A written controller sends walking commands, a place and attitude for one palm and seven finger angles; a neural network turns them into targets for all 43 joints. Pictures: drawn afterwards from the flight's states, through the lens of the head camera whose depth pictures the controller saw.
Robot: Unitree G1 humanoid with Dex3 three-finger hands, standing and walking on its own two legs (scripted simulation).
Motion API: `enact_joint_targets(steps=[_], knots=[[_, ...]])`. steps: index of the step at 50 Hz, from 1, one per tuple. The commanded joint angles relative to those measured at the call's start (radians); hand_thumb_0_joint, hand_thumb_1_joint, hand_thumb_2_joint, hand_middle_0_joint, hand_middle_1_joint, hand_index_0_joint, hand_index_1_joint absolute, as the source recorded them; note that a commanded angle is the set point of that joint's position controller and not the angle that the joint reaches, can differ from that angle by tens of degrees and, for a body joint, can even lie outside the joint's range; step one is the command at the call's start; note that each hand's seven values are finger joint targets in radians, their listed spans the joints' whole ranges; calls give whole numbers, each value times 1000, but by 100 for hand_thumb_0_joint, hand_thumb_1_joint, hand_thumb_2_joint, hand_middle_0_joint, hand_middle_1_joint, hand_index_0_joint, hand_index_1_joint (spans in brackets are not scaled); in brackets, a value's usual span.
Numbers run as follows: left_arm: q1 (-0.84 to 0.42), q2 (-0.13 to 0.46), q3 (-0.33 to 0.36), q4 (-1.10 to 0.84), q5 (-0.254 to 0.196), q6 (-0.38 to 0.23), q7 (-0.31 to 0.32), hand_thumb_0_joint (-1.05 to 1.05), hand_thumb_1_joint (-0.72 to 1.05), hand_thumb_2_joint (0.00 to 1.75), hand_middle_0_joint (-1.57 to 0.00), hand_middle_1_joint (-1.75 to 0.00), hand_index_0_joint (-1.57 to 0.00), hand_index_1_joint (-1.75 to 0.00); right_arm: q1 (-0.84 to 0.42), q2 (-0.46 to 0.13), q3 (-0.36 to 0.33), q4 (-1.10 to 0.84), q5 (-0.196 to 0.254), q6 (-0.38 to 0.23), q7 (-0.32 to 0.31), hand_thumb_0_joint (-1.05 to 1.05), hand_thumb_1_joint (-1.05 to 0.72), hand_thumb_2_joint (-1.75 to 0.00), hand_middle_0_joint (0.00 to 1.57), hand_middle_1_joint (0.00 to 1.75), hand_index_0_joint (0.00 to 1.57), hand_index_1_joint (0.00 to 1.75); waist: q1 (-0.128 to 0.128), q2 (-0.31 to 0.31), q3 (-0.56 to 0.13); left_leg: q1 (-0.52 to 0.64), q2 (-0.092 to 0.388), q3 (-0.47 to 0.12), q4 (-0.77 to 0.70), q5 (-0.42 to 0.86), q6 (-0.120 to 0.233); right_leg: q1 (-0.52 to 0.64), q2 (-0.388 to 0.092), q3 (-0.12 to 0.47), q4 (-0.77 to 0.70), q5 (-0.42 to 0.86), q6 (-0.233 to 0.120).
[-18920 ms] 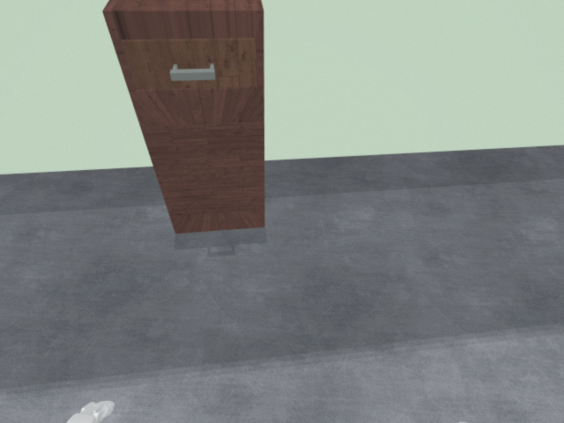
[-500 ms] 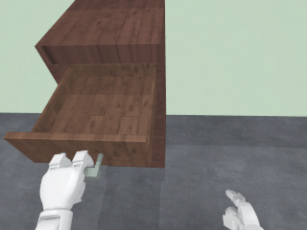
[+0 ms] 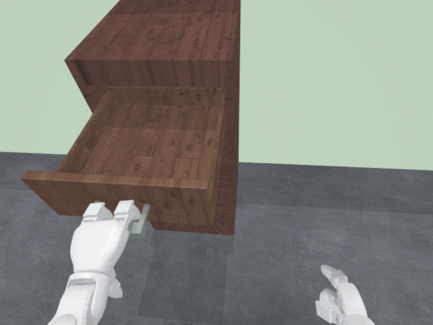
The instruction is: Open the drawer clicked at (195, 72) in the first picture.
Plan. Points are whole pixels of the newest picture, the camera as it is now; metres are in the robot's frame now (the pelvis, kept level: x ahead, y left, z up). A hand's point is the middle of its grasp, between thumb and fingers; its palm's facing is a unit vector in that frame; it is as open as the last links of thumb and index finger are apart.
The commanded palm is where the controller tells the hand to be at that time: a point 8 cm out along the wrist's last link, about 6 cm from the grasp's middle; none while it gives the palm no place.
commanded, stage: lift the hand off the handle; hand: left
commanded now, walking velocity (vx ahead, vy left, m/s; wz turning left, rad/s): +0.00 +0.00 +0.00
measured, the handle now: (117, 218) +0.29 +0.24 +0.03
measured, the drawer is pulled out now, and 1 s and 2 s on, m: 0.30 0.30 0.30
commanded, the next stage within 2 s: draw the hand back to the body in 1.40 s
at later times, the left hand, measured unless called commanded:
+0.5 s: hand (107, 232) +0.25 +0.23 +0.05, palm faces +0.06 -0.07 -1.00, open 13.4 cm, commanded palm +0.22 +0.23 +0.12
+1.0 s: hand (97, 200) +0.27 +0.22 +0.13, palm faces +0.11 -0.07 -0.99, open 13.8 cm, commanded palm +0.23 +0.23 +0.19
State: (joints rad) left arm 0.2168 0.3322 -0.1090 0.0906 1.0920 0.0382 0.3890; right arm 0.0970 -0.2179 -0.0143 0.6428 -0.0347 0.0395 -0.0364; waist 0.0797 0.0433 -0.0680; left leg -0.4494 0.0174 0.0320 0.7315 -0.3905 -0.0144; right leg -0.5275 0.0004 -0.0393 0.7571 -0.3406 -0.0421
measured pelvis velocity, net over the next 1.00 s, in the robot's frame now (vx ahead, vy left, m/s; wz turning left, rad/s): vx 0.02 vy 0.01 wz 0.01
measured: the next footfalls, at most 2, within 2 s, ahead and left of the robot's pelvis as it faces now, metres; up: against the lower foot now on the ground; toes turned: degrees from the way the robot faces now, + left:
none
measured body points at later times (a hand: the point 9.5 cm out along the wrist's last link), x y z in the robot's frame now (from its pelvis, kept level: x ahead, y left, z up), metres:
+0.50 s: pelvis +0.01 +0.00 +0.01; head +0.02 -0.04 +0.46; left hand +0.24 +0.23 +0.11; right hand +0.22 -0.21 -0.09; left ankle -0.01 +0.13 -0.71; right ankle +0.03 -0.09 -0.71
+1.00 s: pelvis +0.02 +0.01 +0.03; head +0.02 -0.04 +0.47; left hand +0.26 +0.23 +0.18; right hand +0.25 -0.18 -0.07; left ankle -0.01 +0.13 -0.71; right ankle +0.03 -0.09 -0.71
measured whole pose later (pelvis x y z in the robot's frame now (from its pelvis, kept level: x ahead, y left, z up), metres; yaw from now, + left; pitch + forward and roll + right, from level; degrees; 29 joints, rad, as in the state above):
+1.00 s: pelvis +0.02 +0.01 +0.03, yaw +0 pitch -1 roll +1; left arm 0.13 0.43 -0.13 -0.23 0.97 0.15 0.08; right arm 0.05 -0.22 0.04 0.64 0.00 0.10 -0.02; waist 0.12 0.11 -0.01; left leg -0.15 0.01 0.03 0.46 -0.29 0.00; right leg -0.23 0.00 -0.04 0.50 -0.25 -0.03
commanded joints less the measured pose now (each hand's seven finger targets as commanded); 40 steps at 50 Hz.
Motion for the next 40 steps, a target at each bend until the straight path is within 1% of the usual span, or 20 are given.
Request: enact_joint_targets(steps=[1, 2, 3, 6, 9, 10, 14, 15, 17, 21, 22, 24, 27, 29, 33, 36, 37, 38, 39, 40], knots=[[-140, 146, 97, -195, -16, -15, 44, 0, -50, 30, -30, -120, -30, -120, -115, -97, -38, -146, 3, -58, -13, 0, -90, -90, 20, 30, 20, 30, -12, -42, -202, 42, -60, -6, -86, 182, 30, 145, 19, 55, -140, 166, 9], [-152, 126, 73, -187, -16, -16, 43, 0, -50, 30, -30, -120, -30, -120, -117, -98, -34, -146, 0, -61, -14, 0, -90, -90, 20, 30, 20, 30, -14, -41, -198, 36, -62, -5, -85, 179, 32, 141, 17, 52, -137, 169, 11], [-185, 144, 88, -187, -18, -19, 44, 0, -50, 30, -30, -120, -30, -120, -112, -100, -38, -139, 1, -61, -15, 0, -90, -90, 20, 30, 20, 30, -21, -51, -202, 39, -60, -7, -85, 181, 32, 141, 16, 55, -141, 171, 12], [-203, 174, 112, -190, -15, -18, 47, 0, -50, 30, -30, -120, -30, -120, -115, -102, -38, -140, 2, -59, -19, 0, -90, -90, 20, 30, 20, 30, -13, -65, -206, 32, -61, -4, -92, 172, 33, 155, 12, 61, -147, 161, 13], [-178, 206, 140, -259, -22, -12, 49, 0, -50, 30, -30, -120, -30, -120, -124, -101, -40, -149, 1, -57, -21, 0, -90, -90, 20, 30, 20, 30, 11, -7, -263, 69, -63, 0, -106, 216, 31, 210, 12, 67, -149, 201, 8], [-164, 203, 137, -272, -24, -10, 48, 0, -50, 30, -30, -120, -30, -120, -124, -97, -35, -152, 0, -60, -21, 0, -90, -90, 20, 30, 20, 30, 7, -27, -263, 72, -62, 1, -104, 222, 34, 208, 10, 60, -145, 208, 11], [-171, 206, 144, -292, -54, 2, 30, 0, -50, 30, -30, -120, -30, -120, -138, -99, -34, -148, 11, -56, -25, 0, -90, -90, 20, 30, 20, 30, 0, -22, -216, 93, -58, -5, -134, 227, 31, 219, 15, 53, -173, 201, 11], [-180, 176, 104, -291, -50, 8, 23, 0, -50, 30, -30, -120, -30, -120, -141, -96, -27, -152, 10, -59, -23, 0, -90, -90, 20, 30, 20, 30, -6, -35, -189, 89, -57, -3, -137, 210, 35, 194, 12, 47, -175, 175, 16], [-209, 176, 95, -289, -55, 17, 3, 0, -50, 30, -30, -120, -30, -120, -141, -99, -29, -148, 13, -60, -22, 0, -90, -90, 20, 30, 20, 30, -8, -60, -178, 104, -56, -3, -150, 210, 39, 201, 11, 44, -191, 173, 20], [-215, 226, 128, -348, -73, 29, -40, 0, -50, 30, -30, -120, -30, -120, -157, -99, -25, -155, 20, -51, -26, 0, -90, -90, 20, 30, 20, 30, 9, -45, -192, 141, -58, -2, -181, 231, 38, 259, 10, 50, -214, 187, 18], [-208, 207, 106, -356, -68, 27, -49, 0, -50, 30, -30, -120, -30, -120, -159, -96, -20, -160, 16, -53, -25, 0, -90, -90, 20, 30, 20, 30, 11, -46, -187, 146, -60, -1, -182, 241, 41, 255, 9, 44, -213, 195, 20], [-219, 220, 118, -394, -74, 21, -62, 0, -50, 30, -30, -120, -30, -120, -161, -97, -22, -160, 17, -52, -22, 0, -90, -90, 20, 30, 20, 30, 11, -12, -185, 178, -55, -4, -196, 264, 37, 267, 13, 44, -226, 200, 16], [-199, 212, 108, -418, -75, 18, -82, 0, -50, 30, -30, -120, -30, -120, -159, -93, -15, -161, 14, -51, -14, 0, -90, -90, 20, 30, 20, 30, 16, -20, -167, 190, -54, -8, -212, 284, 37, 274, 15, 30, -229, 211, 15], [-172, 207, 105, -459, -79, 27, -98, 0, -50, 30, -30, -120, -30, -120, -168, -93, -14, -168, 16, -45, -6, 0, -90, -90, 20, 30, 20, 30, 22, 8, -165, 217, -51, -10, -224, 322, 32, 295, 17, 30, -240, 243, 11], [-177, 193, 82, -479, -82, 55, -133, 0, -50, 30, -30, -120, -30, -120, -177, -89, -7, -168, 20, -31, 5, 0, -90, -90, 20, 30, 20, 30, 24, -25, -126, 223, -49, -9, -249, 326, 35, 311, 17, 24, -262, 247, 14], [-222, 221, 92, -479, -84, 80, -164, 0, -50, 30, -30, -120, -30, -120, -186, -91, 1, -159, 26, -14, 7, 0, -90, -90, 20, 30, 20, 30, 22, -23, -113, 239, -46, -7, -273, 322, 34, 330, 17, 22, -284, 239, 14], [-233, 201, 61, -468, -78, 90, -176, 0, -50, 30, -30, -120, -30, -120, -191, -90, 9, -166, 23, -14, 7, 0, -90, -90, 20, 30, 20, 30, 22, -31, -105, 238, -48, -5, -274, 321, 39, 329, 15, 18, -285, 237, 18], [-260, 224, 79, -490, -79, 94, -186, 0, -50, 30, -30, -120, -30, -120, -192, -91, 5, -161, 26, -8, 8, 0, -90, -90, 20, 30, 20, 30, 22, -31, -117, 251, -45, -6, -283, 326, 36, 344, 17, 22, -293, 242, 16], [-252, 221, 75, -514, -85, 98, -199, 0, -50, 30, -30, -120, -30, -120, -204, -93, 8, -169, 27, -4, 10, 0, -90, -90, 20, 30, 20, 30, 27, -7, -130, 266, -44, -10, -289, 348, 34, 367, 19, 25, -294, 258, 12], [-221, 200, 53, -517, -85, 99, -212, 0, -50, 30, -30, -120, -30, -120, -197, -86, 15, -176, 25, -11, 14, 0, -90, -90, 20, 30, 20, 30, 36, -25, -157, 274, -47, -5, -285, 363, 42, 381, 12, 17, -287, 272, 17]])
